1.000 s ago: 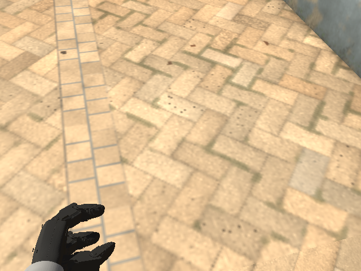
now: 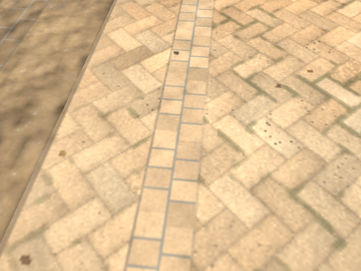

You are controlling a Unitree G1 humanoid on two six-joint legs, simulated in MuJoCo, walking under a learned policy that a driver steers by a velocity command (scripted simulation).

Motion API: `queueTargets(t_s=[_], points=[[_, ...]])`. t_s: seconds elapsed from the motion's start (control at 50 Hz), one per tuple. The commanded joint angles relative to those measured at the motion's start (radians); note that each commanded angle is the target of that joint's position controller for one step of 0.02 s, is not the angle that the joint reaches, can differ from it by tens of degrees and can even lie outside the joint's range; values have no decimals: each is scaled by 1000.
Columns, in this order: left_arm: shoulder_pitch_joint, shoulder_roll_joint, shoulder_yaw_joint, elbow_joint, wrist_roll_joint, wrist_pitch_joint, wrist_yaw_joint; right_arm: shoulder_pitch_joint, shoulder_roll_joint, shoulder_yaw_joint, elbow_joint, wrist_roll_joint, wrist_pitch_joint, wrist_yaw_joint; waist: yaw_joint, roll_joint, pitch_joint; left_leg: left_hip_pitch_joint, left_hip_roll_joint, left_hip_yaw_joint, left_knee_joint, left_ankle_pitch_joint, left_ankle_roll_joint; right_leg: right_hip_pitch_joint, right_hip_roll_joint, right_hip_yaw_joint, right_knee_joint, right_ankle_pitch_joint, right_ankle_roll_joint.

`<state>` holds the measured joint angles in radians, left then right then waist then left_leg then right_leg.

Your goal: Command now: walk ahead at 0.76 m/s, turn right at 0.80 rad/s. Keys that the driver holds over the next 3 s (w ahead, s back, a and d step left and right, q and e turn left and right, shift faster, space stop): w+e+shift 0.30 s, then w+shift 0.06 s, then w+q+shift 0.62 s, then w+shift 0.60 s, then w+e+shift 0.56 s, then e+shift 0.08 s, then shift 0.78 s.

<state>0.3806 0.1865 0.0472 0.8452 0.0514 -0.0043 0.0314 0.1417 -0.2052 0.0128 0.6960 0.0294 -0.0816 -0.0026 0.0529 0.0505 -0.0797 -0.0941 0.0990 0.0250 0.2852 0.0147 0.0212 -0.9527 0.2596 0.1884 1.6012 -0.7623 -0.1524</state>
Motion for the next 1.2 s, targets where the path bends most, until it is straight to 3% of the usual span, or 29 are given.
queueTargets(t_s=[0.02,0.04,0.06,0.08,0.1,0.12,0.16,0.18,0.2,0.22,0.24,0.26,0.28,0.34,0.4,0.44,0.62,0.7,0.72,0.74,0.76,0.78,0.82,0.92,1.06,1.12,1.16,1.18,1.2], points=[[-245,-89,6,-259,-33,-16,-13,187,-104,-33,82,-63,-11,-16,24,37,68,471,185,28,209,533,-9,-622,-68,-177,535,54,14],[-281,-79,-14,-309,-28,-23,7,231,-156,-57,110,-65,-27,-4,6,181,10,583,314,-57,143,352,61,-755,-198,-263,621,70,34],[-365,-40,-35,-441,-21,7,11,193,-318,-136,72,-32,-66,-29,-25,605,89,421,716,-481,-216,-651,272,-858,-457,-45,569,-12,71],[-502,25,-26,-458,-7,25,-12,133,-216,-98,135,-24,-80,-51,13,415,196,385,532,-389,-414,-990,235,-884,-395,-95,544,-20,68],[-694,56,-10,-473,14,24,-36,215,-100,-56,172,-32,-86,-67,-57,186,378,294,406,-242,-466,-822,216,-873,-376,-162,494,16,59],[-703,72,-3,-456,-27,20,-49,260,-54,-39,204,-75,-84,-56,-89,86,444,295,333,-20,-395,-261,173,-819,-341,-306,460,-16,30],[-483,38,-27,-422,-54,28,-58,121,-73,-43,183,-64,-84,-40,95,14,273,-83,172,330,-215,1090,39,-6,-235,-446,38,-29,-70],[-349,65,-20,-396,-54,41,-60,270,-176,-69,202,2,-78,-57,122,29,99,-146,231,260,-77,1682,86,364,-103,-523,-60,-45,-70],[-105,110,4,-326,-64,65,-59,324,-267,-85,193,23,-76,-59,215,58,-111,-145,282,216,180,1934,109,656,-34,-468,-81,-7,-80],[131,203,45,-261,-51,65,-63,194,-383,-118,91,38,-76,-48,351,44,-256,-269,235,232,578,1899,113,889,-54,-189,-321,-78,-128],[110,341,92,-276,-33,54,-47,83,-365,-129,-26,17,-92,-4,344,-242,-270,-540,-8,177,1100,1179,72,935,-206,442,-845,-462,-253],[39,351,98,-277,-37,47,-26,-67,-299,-130,-108,-25,-130,58,291,-376,-305,-709,-257,25,1560,-28,44,1003,-328,963,-1282,-334,-349],[16,301,80,-216,-71,36,0,-148,-185,-92,-158,-77,-123,74,226,-201,-198,-834,-223,-143,1612,-78,29,1070,-295,876,-1184,52,-307],[142,209,56,-33,-7,-26,39,-214,-35,-37,-241,-70,-99,49,163,-38,36,-1062,-205,-186,1766,-540,1,998,-260,617,-1016,559,-272],[86,143,31,-14,-17,-95,17,-83,24,3,-239,-95,-41,31,5,76,2,-966,-105,-182,1599,-600,75,883,-281,348,-1077,596,-142],[-41,169,21,-45,-30,-124,-13,-67,-26,1,-227,-84,-16,23,-86,147,84,-767,-48,-91,1163,-546,76,627,-258,153,-1283,529,-75],[139,237,36,-19,-25,-131,-34,-337,-89,-18,-228,-26,25,41,56,-124,96,-417,-95,152,383,30,106,953,-351,-135,-1491,1412,60],[131,291,53,-28,4,-103,7,-50,-217,-83,-116,-46,42,38,-98,-217,-21,-176,-236,178,304,-180,163,1125,-440,-199,-1026,2005,108],[63,298,59,-53,2,-93,17,165,-240,-107,-45,-51,42,29,-209,-203,-76,99,-206,110,234,-180,201,944,-426,-235,-751,1927,112],[-29,254,50,-107,10,-98,15,324,-283,-132,3,-56,44,20,-266,-74,-123,394,-72,-64,327,-245,254,597,-316,-240,-343,1139,108],[11,152,19,-186,-35,-114,-3,248,-312,-131,3,-62,46,22,-119,255,-220,613,156,-640,197,-400,430,158,-167,-191,25,324,173],[-100,202,15,-210,-22,-132,0,220,-266,-132,-27,-45,47,22,-169,21,-197,499,152,-745,28,-457,431,96,-218,-80,37,445,154],[-160,213,-1,-250,-17,-147,-8,217,-223,-117,3,-39,32,8,-98,-156,13,187,138,-633,-69,-445,395,127,-300,-70,-113,511,158],[-229,170,-35,-337,19,-64,-31,203,-220,-100,21,-43,1,8,7,-98,224,-330,-14,-445,-180,-382,321,238,-383,-117,-458,474,193],[-458,143,-56,-353,-19,-80,-57,358,-247,-111,71,-25,-9,15,-137,-26,162,-103,-40,-325,-128,158,197,524,-302,-214,-1021,895,149],[-234,218,-13,-286,-15,-92,-29,384,-307,-117,97,-49,-2,4,-29,13,-17,87,-23,-273,269,652,136,763,-203,-260,-1074,650,90],[161,348,39,-222,17,-99,6,352,-185,-90,38,-49,-12,0,133,-113,-281,-292,-117,-166,927,168,102,1274,-534,148,-1024,203,5],[128,404,55,-199,14,-91,-9,434,-126,-71,4,-10,-15,13,45,-438,-394,-529,-240,-148,1173,-443,75,1387,-706,718,-1271,107,-110],[36,311,48,-206,3,-83,-17,308,-180,-74,5,-39,-8,4,52,-256,-210,-684,-162,-151,1203,-387,95,1298,-645,639,-1293,40,-100]])
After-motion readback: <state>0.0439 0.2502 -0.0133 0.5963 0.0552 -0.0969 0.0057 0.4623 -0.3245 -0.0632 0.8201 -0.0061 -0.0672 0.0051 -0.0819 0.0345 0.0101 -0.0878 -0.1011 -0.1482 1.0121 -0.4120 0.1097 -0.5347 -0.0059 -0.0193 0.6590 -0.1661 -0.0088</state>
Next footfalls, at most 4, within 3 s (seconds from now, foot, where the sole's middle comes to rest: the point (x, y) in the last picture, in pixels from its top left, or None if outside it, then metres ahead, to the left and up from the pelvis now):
0.20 right None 0.21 -0.07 -0.60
0.72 left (215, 210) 0.65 -0.05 -0.60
1.14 right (271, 127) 1.05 -0.29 -0.60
1.58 left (208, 64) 1.46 -0.02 -0.60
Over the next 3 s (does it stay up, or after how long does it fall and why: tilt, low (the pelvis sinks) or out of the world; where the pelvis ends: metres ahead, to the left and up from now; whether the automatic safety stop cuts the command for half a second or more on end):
stays up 2.18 -0.21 0.17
